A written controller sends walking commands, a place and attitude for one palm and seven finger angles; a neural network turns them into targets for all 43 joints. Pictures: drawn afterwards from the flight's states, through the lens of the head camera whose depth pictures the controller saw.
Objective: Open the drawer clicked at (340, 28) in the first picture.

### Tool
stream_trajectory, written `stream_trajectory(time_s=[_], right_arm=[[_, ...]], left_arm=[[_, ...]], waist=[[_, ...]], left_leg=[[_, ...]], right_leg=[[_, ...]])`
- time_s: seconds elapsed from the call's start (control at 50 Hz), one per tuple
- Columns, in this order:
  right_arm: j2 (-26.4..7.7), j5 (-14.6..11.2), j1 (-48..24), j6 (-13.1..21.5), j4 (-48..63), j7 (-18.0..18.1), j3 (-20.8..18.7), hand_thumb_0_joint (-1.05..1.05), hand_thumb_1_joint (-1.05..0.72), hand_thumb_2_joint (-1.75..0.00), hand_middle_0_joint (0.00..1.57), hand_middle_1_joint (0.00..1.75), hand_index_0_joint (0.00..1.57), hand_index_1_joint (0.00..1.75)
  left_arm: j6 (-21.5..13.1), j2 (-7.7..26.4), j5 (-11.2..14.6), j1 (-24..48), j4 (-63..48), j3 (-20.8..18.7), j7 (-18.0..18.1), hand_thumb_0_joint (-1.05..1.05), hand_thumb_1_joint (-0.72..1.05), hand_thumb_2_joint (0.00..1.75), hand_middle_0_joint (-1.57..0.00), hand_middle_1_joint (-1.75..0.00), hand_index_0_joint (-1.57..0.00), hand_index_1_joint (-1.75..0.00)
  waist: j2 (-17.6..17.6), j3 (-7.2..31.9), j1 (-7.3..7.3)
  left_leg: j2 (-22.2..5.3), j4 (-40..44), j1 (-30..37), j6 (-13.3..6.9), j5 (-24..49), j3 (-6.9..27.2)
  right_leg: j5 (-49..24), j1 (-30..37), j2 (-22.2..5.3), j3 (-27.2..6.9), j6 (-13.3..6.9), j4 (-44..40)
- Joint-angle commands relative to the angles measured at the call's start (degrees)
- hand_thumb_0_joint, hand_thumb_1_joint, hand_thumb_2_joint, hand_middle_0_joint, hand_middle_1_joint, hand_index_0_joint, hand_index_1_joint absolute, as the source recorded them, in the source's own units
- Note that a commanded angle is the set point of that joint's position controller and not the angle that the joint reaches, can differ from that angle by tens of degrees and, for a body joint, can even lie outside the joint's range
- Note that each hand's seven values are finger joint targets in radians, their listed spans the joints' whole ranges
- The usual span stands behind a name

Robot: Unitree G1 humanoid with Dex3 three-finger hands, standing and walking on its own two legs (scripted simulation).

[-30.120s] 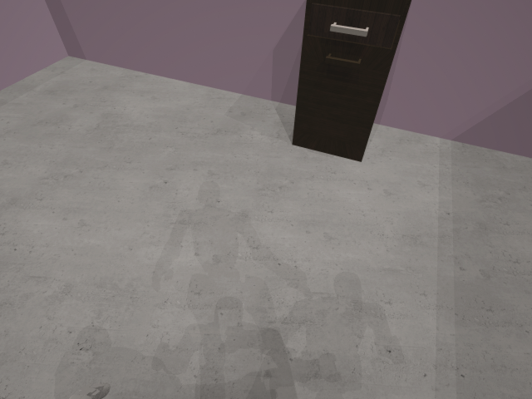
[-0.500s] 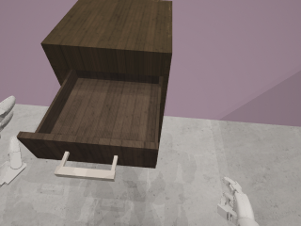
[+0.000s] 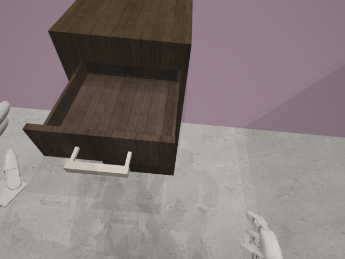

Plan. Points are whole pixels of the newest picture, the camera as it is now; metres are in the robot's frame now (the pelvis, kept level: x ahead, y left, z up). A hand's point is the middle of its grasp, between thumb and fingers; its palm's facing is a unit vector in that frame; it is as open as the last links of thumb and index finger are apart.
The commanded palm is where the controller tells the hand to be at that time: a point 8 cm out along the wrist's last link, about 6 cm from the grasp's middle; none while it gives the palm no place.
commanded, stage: step back with the hand held close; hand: left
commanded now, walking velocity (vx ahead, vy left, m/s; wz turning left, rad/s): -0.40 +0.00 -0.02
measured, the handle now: (100, 161) +0.35 +0.22 -0.03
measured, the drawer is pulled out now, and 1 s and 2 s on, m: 0.30 0.30 0.30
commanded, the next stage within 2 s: stop stepping back and stand still in 0.22 s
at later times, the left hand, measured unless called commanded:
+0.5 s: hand out of the picture +0.04 +0.19 +0.17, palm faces +0.38 -0.79 -0.48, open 7.4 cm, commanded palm -0.02 +0.23 +0.18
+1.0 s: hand out of the picture -0.04 +0.18 +0.18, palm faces +0.42 -0.77 -0.49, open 7.4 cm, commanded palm -0.09 +0.21 +0.18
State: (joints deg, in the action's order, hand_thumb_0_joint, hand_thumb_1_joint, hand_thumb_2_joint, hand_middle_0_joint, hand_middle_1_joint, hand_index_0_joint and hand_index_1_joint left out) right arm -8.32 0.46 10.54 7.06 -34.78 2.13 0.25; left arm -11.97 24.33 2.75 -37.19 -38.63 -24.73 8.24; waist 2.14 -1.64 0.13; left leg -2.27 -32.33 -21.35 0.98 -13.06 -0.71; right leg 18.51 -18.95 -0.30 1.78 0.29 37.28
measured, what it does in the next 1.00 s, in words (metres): walks backwards: right foot, then left foot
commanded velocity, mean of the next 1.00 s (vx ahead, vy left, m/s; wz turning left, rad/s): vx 0.03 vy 0.02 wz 0.00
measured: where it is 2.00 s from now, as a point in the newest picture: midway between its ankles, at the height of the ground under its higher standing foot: outside the picture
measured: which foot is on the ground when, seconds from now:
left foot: down 0.00-0.08, up 0.10-0.32, down 0.34-0.52, up 0.54-0.72, down 0.74-1.00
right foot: up 0.00-0.00, down 0.02-0.34, up 0.36-0.48, down 0.50-0.76, up 0.78-0.96, down 0.98-1.00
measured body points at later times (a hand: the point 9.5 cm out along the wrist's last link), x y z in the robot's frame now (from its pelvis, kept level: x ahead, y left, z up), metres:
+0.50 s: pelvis -0.14 -0.05 +0.00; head -0.12 -0.03 +0.45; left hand +0.01 +0.23 +0.19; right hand +0.04 -0.28 -0.07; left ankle -0.12 +0.09 -0.73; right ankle -0.10 -0.14 -0.73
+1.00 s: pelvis -0.21 -0.07 +0.00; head -0.23 -0.07 +0.45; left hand -0.07 +0.22 +0.20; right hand -0.06 -0.29 -0.09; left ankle -0.21 +0.05 -0.73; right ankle -0.18 -0.15 -0.73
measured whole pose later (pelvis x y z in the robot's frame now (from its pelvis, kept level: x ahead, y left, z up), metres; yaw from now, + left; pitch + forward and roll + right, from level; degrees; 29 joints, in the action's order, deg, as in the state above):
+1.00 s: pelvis -0.21 -0.07 +0.00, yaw +2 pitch -2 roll +0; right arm -10.9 -0.4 15.5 7.1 -37.2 3.0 1.1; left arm -11.4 23.5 1.2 -36.4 -32.4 -21.9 8.6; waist 0.3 1.3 -0.4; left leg -1.0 -33.4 -14.5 -0.4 -17.2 -2.6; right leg 15.9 -15.1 0.8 5.4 -1.1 31.2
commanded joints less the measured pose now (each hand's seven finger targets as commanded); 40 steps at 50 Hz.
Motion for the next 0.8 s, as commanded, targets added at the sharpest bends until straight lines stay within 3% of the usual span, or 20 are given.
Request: stream_trajectory(time_s=[0.0,0.04,0.08,0.1,0.14,0.26,0.28,0.32,0.34,0.38,0.44,0.48,0.54,0.58,0.64,0.68,0.7,0.74,0.76,0.78], right_arm=[[-11.02,-0.46,-6.11,3.01,8.08,0.37,-3.49,0.0,-0.9,-0.9,0.2,0.3,0.2,0.3],[-10.86,-0.93,-6.45,2.39,8.59,0.25,-3.39,0.0,-0.9,-0.9,0.2,0.3,0.2,0.3],[-9.45,-2.86,-6.51,1.66,10.27,0.42,-4.56,0.0,-0.9,-0.9,0.2,0.3,0.2,0.3],[-8.95,-2.78,-6.82,1.11,10.12,0.72,-4.68,0.0,-0.9,-0.9,0.2,0.3,0.2,0.3],[-6.78,-1.59,-7.86,-0.36,10.1,1.15,-3.28,0.0,-0.9,-0.9,0.2,0.3,0.2,0.3],[-7.87,-0.36,-7.02,-1.93,8.63,3.32,-1.93,0.0,-0.9,-0.9,0.2,0.3,0.2,0.3],[-8.81,-0.23,-5.33,-1.91,8.01,3.38,-2.66,0.0,-0.9,-0.9,0.2,0.3,0.2,0.3],[-10.93,-0.57,-4.54,-0.27,9.41,2.99,-4.38,0.0,-0.9,-0.9,0.2,0.3,0.2,0.3],[-10.53,-1.14,-3.41,1.06,9.73,2.42,-4.64,0.0,-0.9,-0.9,0.2,0.3,0.2,0.3],[-9.04,-0.58,-4.11,2.23,10.34,2.5,-3.88,0.0,-0.9,-0.9,0.2,0.3,0.2,0.3],[-10.13,-1.72,-3.47,2.86,9.41,1.58,-3.02,0.0,-0.9,-0.9,0.2,0.3,0.2,0.3],[-10.24,-1.9,-3.83,2.88,9.1,1.6,-2.87,0.0,-0.9,-0.9,0.2,0.3,0.2,0.3],[-10.63,-1.52,-2.54,1.28,7.31,1.68,-3.94,0.0,-0.9,-0.9,0.2,0.3,0.2,0.3],[-10.26,-0.91,-2.97,0.36,6.78,1.46,-3.15,0.0,-0.9,-0.9,0.2,0.3,0.2,0.3],[-8.99,-0.87,-4.05,0.68,7.41,1.86,-1.87,0.0,-0.9,-0.9,0.2,0.3,0.2,0.3],[-9.39,-0.61,-3.37,1.58,7.8,2.37,-1.52,0.0,-0.9,-0.9,0.2,0.3,0.2,0.3],[-9.69,-0.35,-2.34,2.3,7.92,2.43,-1.42,0.0,-0.9,-0.9,0.2,0.3,0.2,0.3],[-11.43,0.1,-2.43,3.23,9.18,2.0,-2.83,0.0,-0.9,-0.9,0.2,0.3,0.2,0.3],[-10.63,-0.31,-2.47,3.53,9.83,1.79,-3.24,0.0,-0.9,-0.9,0.2,0.3,0.2,0.3],[-9.55,-0.4,-1.89,3.67,8.0,1.49,-2.67,0.0,-0.9,-0.9,0.2,0.3,0.2,0.3]], left_arm=[[-3.67,5.55,0.14,1.11,-8.81,-2.91,-0.42,0.0,0.9,0.9,-0.2,-0.3,-0.2,-0.3],[-4.35,7.11,0.11,0.95,-8.41,-4.38,-0.5,0.0,0.9,0.9,-0.2,-0.3,-0.2,-0.3],[-3.66,8.74,0.57,-0.14,-8.46,-4.75,-0.3,0.0,0.9,0.9,-0.2,-0.3,-0.2,-0.3],[-3.4,8.77,1.23,-2.25,-7.49,-5.52,0.05,0.0,0.9,0.9,-0.2,-0.3,-0.2,-0.3],[-3.3,8.23,0.6,-4.38,-8.2,-6.32,0.34,0.0,0.9,0.9,-0.2,-0.3,-0.2,-0.3],[-3.01,6.57,-0.12,-2.36,-9.82,-3.17,1.69,0.0,0.9,0.9,-0.2,-0.3,-0.2,-0.3],[-3.42,6.72,-0.12,-1.77,-10.48,-2.94,1.8,0.0,0.9,0.9,-0.2,-0.3,-0.2,-0.3],[-4.4,7.48,-0.75,-0.26,-12.79,-2.76,1.83,0.0,0.9,0.9,-0.2,-0.3,-0.2,-0.3],[-4.15,7.61,-0.43,-2.15,-12.98,-3.39,1.84,0.0,0.9,0.9,-0.2,-0.3,-0.2,-0.3],[-3.53,7.7,-0.6,-2.95,-13.76,-4.19,2.37,0.0,0.9,0.9,-0.2,-0.3,-0.2,-0.3],[-2.61,6.45,-0.43,-2.12,-12.62,-3.22,2.5,0.0,0.9,0.9,-0.2,-0.3,-0.2,-0.3],[-2.69,6.96,-0.69,0.54,-10.08,-2.92,2.4,0.0,0.9,0.9,-0.2,-0.3,-0.2,-0.3],[-2.04,6.51,-0.55,3.21,-4.6,-1.98,1.86,0.0,0.9,0.9,-0.2,-0.3,-0.2,-0.3],[-1.82,5.74,-0.61,3.25,-3.2,-1.17,1.28,0.0,0.9,0.9,-0.2,-0.3,-0.2,-0.3],[-1.54,5.51,-1.46,1.68,-1.28,-0.84,1.5,0.0,0.9,0.9,-0.2,-0.3,-0.2,-0.3],[-1.83,5.41,-1.91,2.02,-4.18,-0.32,1.99,0.0,0.9,0.9,-0.2,-0.3,-0.2,-0.3],[-2.48,5.24,-1.77,1.92,-5.45,-0.17,2.22,0.0,0.9,0.9,-0.2,-0.3,-0.2,-0.3],[-3.75,6.23,-2.19,3.3,-10.34,-1.06,2.46,0.0,0.9,0.9,-0.2,-0.3,-0.2,-0.3],[-3.51,7.7,-2.33,3.24,-11.98,-1.95,2.47,0.0,0.9,0.9,-0.2,-0.3,-0.2,-0.3],[-3.13,7.53,-1.97,0.53,-10.11,-2.5,2.12,0.0,0.9,0.9,-0.2,-0.3,-0.2,-0.3]], waist=[[-11.99,7.17,0.08],[-5.85,9.29,0.36],[11.56,14.74,-0.15],[11.24,14.96,0.81],[6.22,13.1,-0.3],[1.66,9.59,-1.82],[-1.44,10.23,-2.05],[-13.48,11.62,-0.88],[-13.28,12.61,-0.67],[-18.47,10.92,-1.11],[-11.82,5.72,-0.79],[-0.56,2.86,-1.28],[8.64,2.32,-1.36],[6.06,3.15,-2.43],[7.18,3.96,-1.8],[2.23,3.61,-1.85],[-2.46,3.3,-1.96],[-17.36,4.15,-1.03],[-15.33,6.17,-1.35],[-17.61,5.78,-1.5]], left_leg=[[-12.55,6.51,4.99,-5.5,25.89,8.42],[-9.02,1.81,2.31,-3.69,17.6,5.53],[2.61,-17.32,-0.64,0.13,-9.27,-0.92],[4.2,-29.52,-3.61,-0.13,-15.68,2.59],[2.07,-32.66,-6.53,0.93,-14.83,3.93],[2.39,8.58,2.56,-0.47,-6.23,-1.02],[0.32,14.42,5.42,-1.22,0.88,-0.28],[-13.3,13.16,7.05,-6.27,18.76,12.36],[-14.99,11.71,10.51,-7.29,24.29,10.35],[-13.51,13.96,1.57,-8.33,11.61,10.02],[-9.22,8.32,-1.37,-6.11,5.81,5.86],[-2.2,1.39,-3.09,-3.46,-7.98,3.3],[3.87,-20.7,2.22,-1.77,-12.39,0.44],[2.87,-21.45,1.61,-2.05,-9.69,1.54],[2.86,-6.65,8.5,-3.43,-11.57,-1.65],[2.39,8.65,10.06,-4.4,-11.95,-2.22],[1.13,15.57,8.71,-5.21,-12.86,-0.85],[-10.25,21.09,8.12,-9.57,-13.78,15.23],[-13.09,18.56,10.98,-10.55,-3.12,15.45],[-13.24,20.63,8.53,-11.09,-10.99,15.58]], right_leg=[[-6.41,6.21,-1.03,1.18,0.62,-9.54],[-21.34,10.25,-3.69,-0.75,0.06,-14.15],[-39.08,7.75,-18.41,-14.62,-6.83,-17.21],[-36.18,5.76,-22.09,-16.04,-9.11,-18.89],[-27.28,3.54,-19.78,-12.69,-10.35,-18.69],[-23.04,6.76,-10.39,-6.84,-4.32,-15.03],[-20.87,7.29,-8.65,-5.35,-2.37,-11.86],[-7.51,3.3,-2.97,-1.73,0.74,-0.79],[1.84,-0.64,-1.62,-1.5,0.61,3.54],[8.81,1.09,-1.21,-1.28,0.45,10.11],[-1.13,8.2,-1.85,-0.69,1.03,-5.12],[-5.42,8.93,-6.0,-7.86,-0.56,-18.15],[25.2,-6.87,-17.6,-24.24,-5.53,-32.33],[20.06,-7.22,-16.61,-19.46,-6.41,-28.86],[20.23,-9.44,-13.22,-12.01,-5.39,-27.26],[19.37,-5.5,-10.48,-9.76,-4.33,-22.88],[16.36,-1.51,-7.48,-8.35,-3.57,-18.29],[5.15,-1.13,1.2,-0.75,-0.84,1.83],[4.56,-3.94,1.64,2.34,0.23,9.76],[7.75,-6.31,0.6,0.73,0.35,15.92]])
